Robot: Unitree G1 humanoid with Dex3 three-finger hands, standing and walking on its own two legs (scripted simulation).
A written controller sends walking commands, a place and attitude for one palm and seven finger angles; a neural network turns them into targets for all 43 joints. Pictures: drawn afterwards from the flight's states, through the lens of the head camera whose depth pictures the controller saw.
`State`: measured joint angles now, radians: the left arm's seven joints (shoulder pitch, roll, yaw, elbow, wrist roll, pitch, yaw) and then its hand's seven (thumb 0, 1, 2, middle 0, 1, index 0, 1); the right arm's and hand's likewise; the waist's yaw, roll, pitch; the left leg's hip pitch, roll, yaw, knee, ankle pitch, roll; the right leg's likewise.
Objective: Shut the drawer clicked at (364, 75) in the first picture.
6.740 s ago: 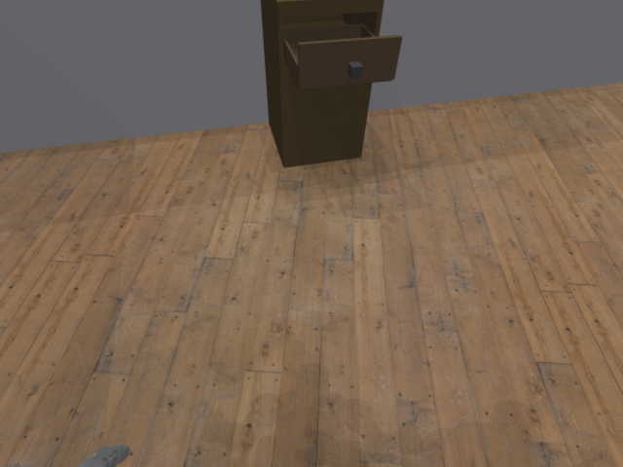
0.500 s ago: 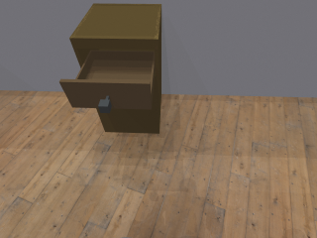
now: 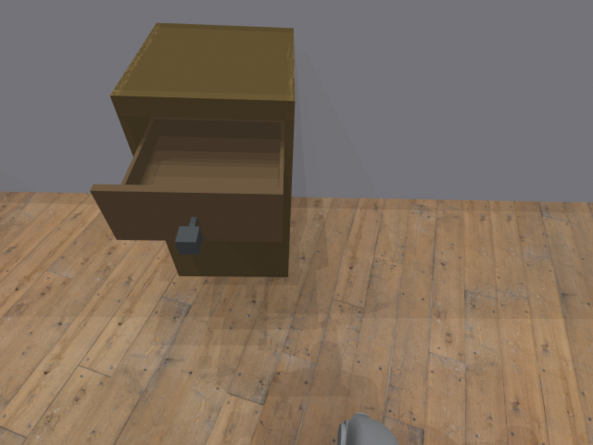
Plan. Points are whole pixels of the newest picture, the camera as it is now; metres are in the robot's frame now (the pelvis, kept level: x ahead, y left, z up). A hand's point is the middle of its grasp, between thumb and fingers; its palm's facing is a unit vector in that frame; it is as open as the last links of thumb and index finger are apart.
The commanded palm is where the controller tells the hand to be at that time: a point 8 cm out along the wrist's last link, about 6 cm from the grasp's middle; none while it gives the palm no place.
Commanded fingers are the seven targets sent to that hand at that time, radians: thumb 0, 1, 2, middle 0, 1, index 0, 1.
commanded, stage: take the last steps up to it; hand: left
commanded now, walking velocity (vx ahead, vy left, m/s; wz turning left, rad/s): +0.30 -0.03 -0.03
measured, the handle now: (191, 232) +0.54 +0.24 -0.12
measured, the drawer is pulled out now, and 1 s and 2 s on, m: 0.26 0.26 0.26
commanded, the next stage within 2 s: come to a stop and stand still in 0.46 s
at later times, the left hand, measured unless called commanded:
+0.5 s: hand (211, 438) +0.17 +0.13 -0.16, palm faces +0.06 -0.98 -0.20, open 7.3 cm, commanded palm none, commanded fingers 0.00 0.90 0.90 -0.20 -0.30 -0.20 -0.30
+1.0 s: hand (193, 411) +0.21 +0.17 -0.18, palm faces +0.02 -0.97 -0.23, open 7.4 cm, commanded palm none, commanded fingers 0.00 0.90 0.90 -0.20 -0.30 -0.20 -0.30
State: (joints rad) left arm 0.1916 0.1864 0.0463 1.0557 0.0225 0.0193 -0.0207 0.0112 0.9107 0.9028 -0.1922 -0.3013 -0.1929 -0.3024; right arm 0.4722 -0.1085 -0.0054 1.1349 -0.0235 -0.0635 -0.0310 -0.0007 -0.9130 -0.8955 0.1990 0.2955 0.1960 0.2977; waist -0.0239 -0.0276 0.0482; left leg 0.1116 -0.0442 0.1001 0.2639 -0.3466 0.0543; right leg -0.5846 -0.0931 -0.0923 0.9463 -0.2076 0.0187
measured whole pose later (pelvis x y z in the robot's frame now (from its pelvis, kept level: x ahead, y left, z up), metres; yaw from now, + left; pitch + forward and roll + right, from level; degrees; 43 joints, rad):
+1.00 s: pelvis +0.17 -0.02 +0.00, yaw -3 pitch -1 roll +0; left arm 0.23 0.20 0.07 1.04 0.03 0.06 0.02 0.01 0.91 0.90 -0.19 -0.30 -0.19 -0.30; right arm 0.12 -0.16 -0.05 1.03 -0.03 0.02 -0.04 -0.02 -0.93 -0.90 0.20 0.30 0.20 0.30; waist 0.02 -0.02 0.08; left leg -0.32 0.08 0.13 0.46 -0.12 0.01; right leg -0.37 -0.06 -0.02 0.91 -0.46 0.03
